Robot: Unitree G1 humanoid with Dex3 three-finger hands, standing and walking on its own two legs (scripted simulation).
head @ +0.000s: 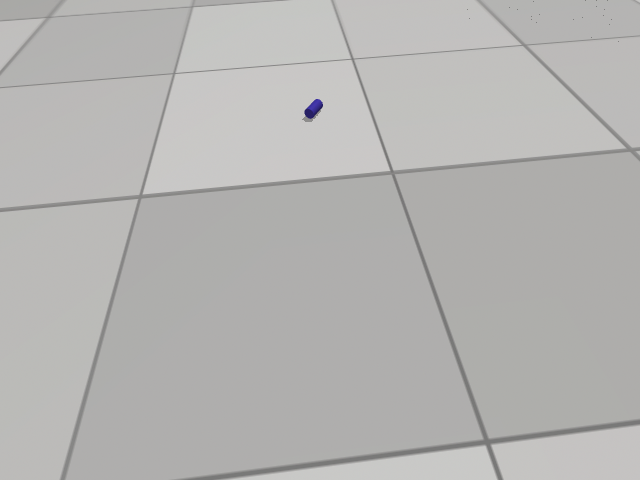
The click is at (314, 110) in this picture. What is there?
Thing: lying can
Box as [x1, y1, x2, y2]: [304, 99, 322, 118]
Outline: 320,100 315,99 304,111 307,117 311,118 322,106
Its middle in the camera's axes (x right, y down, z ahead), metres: -0.05 -0.78 +2.26
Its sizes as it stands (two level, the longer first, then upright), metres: 0.115 0.060 0.060
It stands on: the floor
